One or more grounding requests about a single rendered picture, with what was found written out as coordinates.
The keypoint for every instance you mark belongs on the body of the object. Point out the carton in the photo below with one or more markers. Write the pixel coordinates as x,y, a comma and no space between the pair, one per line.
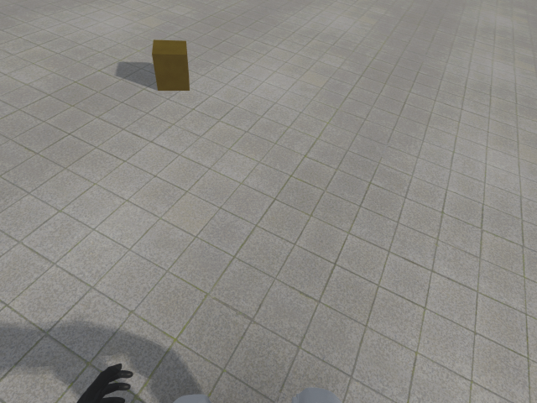
171,65

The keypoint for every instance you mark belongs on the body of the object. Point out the left robot hand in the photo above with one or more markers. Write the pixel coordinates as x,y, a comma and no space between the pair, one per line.
101,387

